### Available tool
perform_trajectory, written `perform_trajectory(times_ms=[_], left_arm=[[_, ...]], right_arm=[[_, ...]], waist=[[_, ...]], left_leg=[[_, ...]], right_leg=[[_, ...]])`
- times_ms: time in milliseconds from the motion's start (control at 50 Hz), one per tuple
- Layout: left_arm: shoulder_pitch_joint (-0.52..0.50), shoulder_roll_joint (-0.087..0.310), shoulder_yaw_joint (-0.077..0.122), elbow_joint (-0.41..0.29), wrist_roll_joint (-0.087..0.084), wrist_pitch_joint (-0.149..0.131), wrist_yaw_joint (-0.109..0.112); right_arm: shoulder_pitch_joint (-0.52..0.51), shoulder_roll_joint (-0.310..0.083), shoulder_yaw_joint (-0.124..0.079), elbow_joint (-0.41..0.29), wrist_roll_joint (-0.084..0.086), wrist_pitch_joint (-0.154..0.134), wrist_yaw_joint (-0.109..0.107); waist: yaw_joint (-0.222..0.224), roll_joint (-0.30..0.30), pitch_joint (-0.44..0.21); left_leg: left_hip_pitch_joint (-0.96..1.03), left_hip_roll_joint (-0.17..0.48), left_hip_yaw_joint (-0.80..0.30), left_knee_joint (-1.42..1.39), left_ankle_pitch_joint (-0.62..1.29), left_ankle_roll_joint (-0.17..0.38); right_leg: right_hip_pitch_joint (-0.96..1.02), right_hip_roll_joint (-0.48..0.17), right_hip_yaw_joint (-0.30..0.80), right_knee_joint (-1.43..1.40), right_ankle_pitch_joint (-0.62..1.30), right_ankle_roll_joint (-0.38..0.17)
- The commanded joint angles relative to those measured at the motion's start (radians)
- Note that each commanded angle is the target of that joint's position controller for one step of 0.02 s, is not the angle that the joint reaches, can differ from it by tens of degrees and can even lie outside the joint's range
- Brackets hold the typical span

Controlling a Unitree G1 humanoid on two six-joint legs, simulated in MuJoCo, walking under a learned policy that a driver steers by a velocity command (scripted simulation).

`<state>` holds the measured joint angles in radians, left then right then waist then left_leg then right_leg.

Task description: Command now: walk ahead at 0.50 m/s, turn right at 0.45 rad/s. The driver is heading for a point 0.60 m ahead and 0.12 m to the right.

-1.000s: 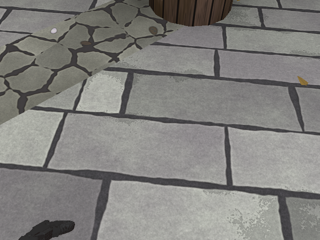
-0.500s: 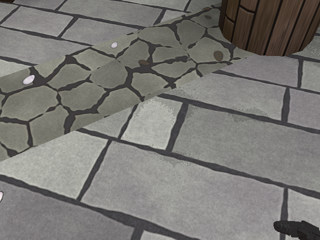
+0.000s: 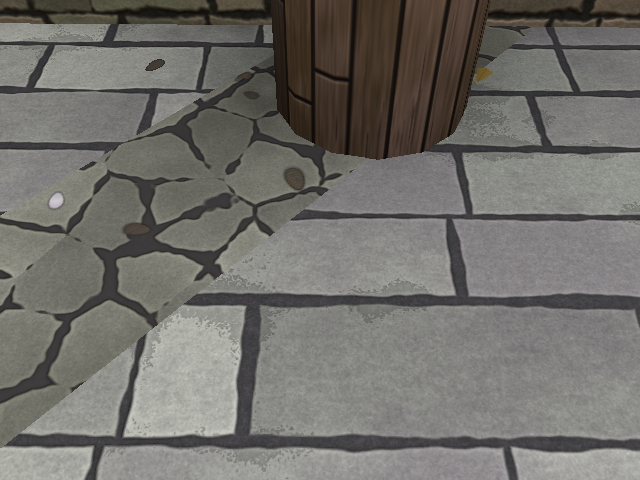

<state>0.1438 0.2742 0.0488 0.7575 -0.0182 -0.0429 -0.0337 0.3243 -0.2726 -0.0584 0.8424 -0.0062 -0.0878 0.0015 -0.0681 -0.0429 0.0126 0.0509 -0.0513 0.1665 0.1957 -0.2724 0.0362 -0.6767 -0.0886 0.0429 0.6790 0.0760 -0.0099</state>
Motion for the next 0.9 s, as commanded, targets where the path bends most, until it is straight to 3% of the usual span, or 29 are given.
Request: perform_trajectory(times_ms=[20,80,100,120,140,160,180,200,220,240,260,320,360,420,460,520,560,580,600,620,640,660,680,700,720,760,820,860,900], left_arm=[[-0.148,0.046,0.004,-0.127,-0.001,-0.015,-0.021],[-0.104,0.081,0.022,-0.150,0.000,-0.011,-0.034],[-0.017,0.111,0.040,-0.136,0.000,-0.008,-0.033],[0.139,0.161,0.070,-0.099,-0.003,-0.006,-0.024],[0.298,0.251,0.103,-0.070,-0.003,0.004,-0.001],[0.265,0.326,0.108,-0.079,-0.010,-0.003,0.002],[0.302,0.238,0.085,-0.094,-0.005,-0.010,0.002],[0.265,0.197,0.073,-0.090,0.001,-0.017,0.004],[0.203,0.178,0.067,-0.099,-0.001,-0.021,0.006],[0.140,0.152,0.059,-0.114,0.003,-0.020,0.008],[0.104,0.130,0.050,-0.132,0.015,-0.019,0.012],[0.091,0.147,0.055,-0.136,0.009,-0.023,0.024],[0.114,0.174,0.063,-0.126,0.006,-0.022,0.037],[0.153,0.177,0.064,-0.108,0.000,-0.012,0.047],[0.198,0.171,0.062,-0.085,-0.002,-0.011,0.047],[0.237,0.159,0.057,-0.058,-0.003,-0.009,0.047],[0.230,0.166,0.061,-0.051,0.002,-0.004,0.047],[0.216,0.162,0.059,-0.053,0.003,-0.001,0.046],[0.210,0.134,0.049,-0.058,0.007,0.000,0.044],[0.232,0.091,0.030,-0.078,0.025,-0.001,0.046],[0.378,0.032,0.012,-0.071,0.000,-0.011,0.047],[0.353,0.115,0.024,-0.053,-0.004,-0.015,0.051],[0.237,0.163,0.039,-0.071,-0.006,-0.011,0.053],[0.174,0.159,0.038,-0.086,0.005,-0.004,0.057],[0.140,0.147,0.039,-0.099,0.020,0.000,0.058],[0.170,0.096,0.033,-0.090,0.018,0.015,0.056],[0.165,0.040,0.014,-0.085,0.020,0.030,0.062],[0.142,0.042,0.011,-0.080,0.020,0.036,0.063],[0.106,0.060,0.017,-0.080,0.018,0.043,0.063]], right_arm=[[0.018,-0.172,-0.044,-0.027,0.013,0.011,-0.010],[-0.006,-0.207,-0.054,-0.031,0.020,0.036,-0.024],[-0.016,-0.218,-0.057,-0.036,0.019,0.046,-0.030],[-0.031,-0.215,-0.054,-0.042,0.021,0.051,-0.037],[-0.014,-0.178,-0.036,-0.065,0.003,0.041,-0.040],[0.080,-0.037,0.009,-0.111,-0.023,0.008,-0.018],[-0.028,-0.125,-0.006,-0.115,0.013,-0.032,0.001],[-0.117,-0.157,-0.014,-0.149,0.045,-0.052,0.010],[-0.137,-0.145,-0.010,-0.152,0.034,-0.062,0.006],[-0.143,-0.150,-0.017,-0.146,0.009,-0.061,0.000],[-0.125,-0.155,-0.023,-0.144,0.001,-0.050,-0.001],[-0.108,-0.120,-0.019,-0.150,-0.009,-0.017,-0.003],[-0.180,-0.096,-0.009,-0.174,-0.013,-0.011,-0.006],[-0.288,-0.068,0.005,-0.195,-0.006,-0.017,0.004],[-0.334,-0.075,0.005,-0.204,0.006,-0.025,0.015],[-0.357,-0.109,-0.005,-0.217,0.009,-0.036,0.027],[-0.325,-0.128,-0.015,-0.215,0.009,-0.042,0.029],[-0.266,-0.139,-0.023,-0.200,0.006,-0.045,0.026],[-0.162,-0.170,-0.039,-0.175,-0.002,-0.049,0.021],[-0.028,-0.230,-0.053,-0.166,-0.023,-0.052,0.017],[0.061,-0.291,-0.073,-0.120,-0.025,-0.037,0.024],[0.070,-0.199,-0.050,-0.121,0.008,-0.033,0.031],[-0.003,-0.152,-0.033,-0.137,0.007,-0.029,0.029],[-0.071,-0.125,-0.020,-0.150,-0.005,-0.023,0.029],[-0.113,-0.103,-0.010,-0.144,-0.007,-0.020,0.031],[-0.147,-0.067,0.005,-0.128,-0.012,-0.020,0.031],[-0.168,-0.109,-0.004,-0.097,-0.011,-0.011,0.021],[-0.170,-0.136,-0.010,-0.083,-0.005,0.003,0.014],[-0.157,-0.138,-0.009,-0.063,0.001,0.016,0.012]], waist=[[-0.020,0.075,0.082],[0.033,0.125,0.018],[0.084,0.140,-0.040],[0.171,0.121,-0.122],[0.229,0.001,-0.228],[0.107,-0.216,-0.317],[0.191,-0.102,-0.383],[0.196,-0.066,-0.241],[0.152,0.023,-0.156],[0.113,0.045,-0.098],[0.078,0.028,-0.081],[0.046,0.012,-0.050],[0.065,0.004,-0.021],[0.113,-0.027,-0.015],[0.142,-0.038,-0.017],[0.146,-0.049,-0.005],[0.121,-0.073,0.000],[0.085,-0.078,-0.017],[0.036,-0.060,-0.089],[-0.008,0.049,-0.232],[0.030,0.361,-0.352],[0.005,0.272,-0.313],[-0.010,0.164,-0.188],[0.014,0.092,-0.133],[0.039,0.081,-0.088],[0.087,0.133,-0.088],[0.102,0.163,-0.122],[0.092,0.161,-0.150],[0.076,0.156,-0.146]], left_leg=[[0.036,0.324,-0.057,-0.018,0.447,0.119],[0.092,0.331,-0.012,0.151,0.879,0.085],[0.081,0.319,0.006,0.283,1.023,0.070],[-0.006,0.283,0.034,0.488,1.012,0.038],[-0.263,0.235,0.037,0.800,0.682,-0.004],[-0.708,0.008,-0.081,1.121,-0.284,-0.061],[-0.819,0.029,-0.271,1.203,-0.308,-0.042],[-0.883,0.075,-0.267,1.175,-0.214,-0.022],[-0.849,0.117,-0.259,1.085,-0.131,-0.015],[-0.789,0.143,-0.252,1.001,-0.089,-0.026],[-0.721,0.160,-0.258,0.967,-0.062,-0.035],[-0.666,0.157,-0.230,0.843,-0.016,-0.085],[-0.660,0.139,-0.214,0.699,0.105,-0.109],[-0.573,0.091,-0.201,0.456,0.326,-0.113],[-0.534,0.077,-0.204,0.387,0.405,-0.106],[-0.553,0.082,-0.228,0.317,0.347,-0.066],[-0.524,0.078,-0.217,0.298,0.255,-0.031],[-0.447,0.063,-0.194,0.266,0.234,-0.007],[-0.288,0.079,-0.200,0.262,0.248,0.029],[-0.024,0.241,-0.366,0.307,0.361,0.105],[0.271,0.437,-0.788,0.221,0.296,0.279],[0.254,0.452,-0.890,0.155,0.213,0.270],[0.132,0.419,-0.732,0.162,0.317,0.230],[0.013,0.379,-0.599,0.170,0.497,0.211],[-0.084,0.346,-0.512,0.167,0.658,0.205],[-0.182,0.272,-0.388,0.140,0.776,0.176],[-0.232,0.253,-0.301,0.127,0.890,0.192],[-0.246,0.248,-0.270,0.118,0.857,0.186],[-0.245,0.248,-0.265,0.114,0.751,0.177]], right_leg=[[-0.060,0.007,-0.041,-0.058,-0.063,-0.028],[0.068,0.080,-0.126,-0.068,-0.223,-0.079],[0.188,0.121,-0.152,-0.069,-0.259,-0.103],[0.418,0.158,-0.148,-0.135,-0.202,-0.141],[0.741,0.016,0.088,-0.152,-0.173,-0.209],[1.056,-0.218,0.658,-0.250,-0.327,-0.399],[1.099,-0.239,0.754,-0.348,-0.393,-0.397],[0.999,-0.207,0.600,-0.364,-0.319,-0.351],[0.850,-0.162,0.484,-0.369,-0.224,-0.317],[0.716,-0.128,0.406,-0.385,-0.118,-0.298],[0.627,-0.104,0.362,-0.411,-0.046,-0.295],[0.485,-0.071,0.285,-0.453,0.053,-0.303],[0.428,-0.034,0.230,-0.461,0.049,-0.280],[0.391,0.017,0.178,-0.442,-0.055,-0.223],[0.416,-0.006,0.203,-0.435,-0.118,-0.210],[0.534,-0.062,0.270,-0.367,-0.143,-0.196],[0.587,-0.091,0.303,-0.319,-0.080,-0.181],[0.594,-0.074,0.294,-0.263,0.012,-0.165],[0.575,-0.020,0.256,-0.128,0.109,-0.138],[0.440,0.056,0.193,0.148,-0.030,-0.090],[0.106,0.210,0.095,0.496,-0.562,-0.005],[-0.004,0.179,0.168,0.613,-0.685,0.007],[-0.029,0.147,0.164,0.649,-0.622,0.014],[0.004,0.110,0.123,0.624,-0.572,0.025],[0.034,0.075,0.099,0.558,-0.542,0.033],[0.151,0.037,0.070,0.411,-0.503,0.043],[0.260,0.040,0.027,0.186,-0.430,0.070],[0.337,0.047,0.011,0.075,-0.320,0.071],[0.374,0.052,0.007,0.006,-0.248,0.066]])
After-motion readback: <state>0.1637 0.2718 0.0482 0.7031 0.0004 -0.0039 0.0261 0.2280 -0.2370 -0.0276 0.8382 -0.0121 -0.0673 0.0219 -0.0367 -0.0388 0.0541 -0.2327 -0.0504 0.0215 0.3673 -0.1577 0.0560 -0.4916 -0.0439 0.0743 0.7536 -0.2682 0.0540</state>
